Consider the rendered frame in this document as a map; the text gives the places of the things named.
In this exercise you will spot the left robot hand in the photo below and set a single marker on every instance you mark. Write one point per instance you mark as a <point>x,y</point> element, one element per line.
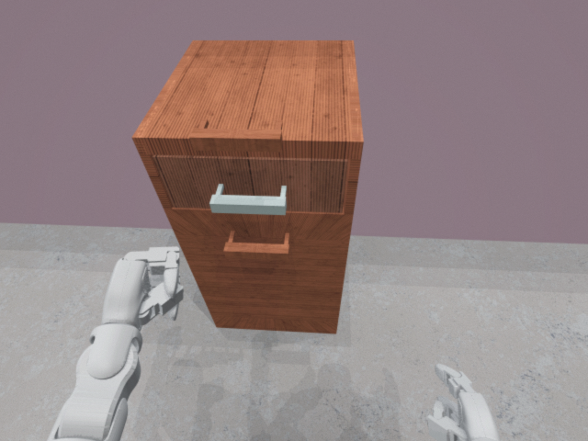
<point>130,284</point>

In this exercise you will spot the drawer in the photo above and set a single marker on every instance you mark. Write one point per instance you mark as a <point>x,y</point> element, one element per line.
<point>313,185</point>

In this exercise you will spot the right robot hand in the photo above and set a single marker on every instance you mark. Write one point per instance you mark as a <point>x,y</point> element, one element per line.
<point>470,419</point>

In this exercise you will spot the robot left forearm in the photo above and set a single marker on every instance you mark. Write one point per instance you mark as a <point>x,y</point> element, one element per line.
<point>106,374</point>

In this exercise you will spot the handle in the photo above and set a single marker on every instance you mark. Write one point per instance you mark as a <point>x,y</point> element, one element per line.
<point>257,251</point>
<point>236,140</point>
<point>248,204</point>

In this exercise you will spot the cabinet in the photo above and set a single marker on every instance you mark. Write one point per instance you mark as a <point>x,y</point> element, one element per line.
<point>309,90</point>

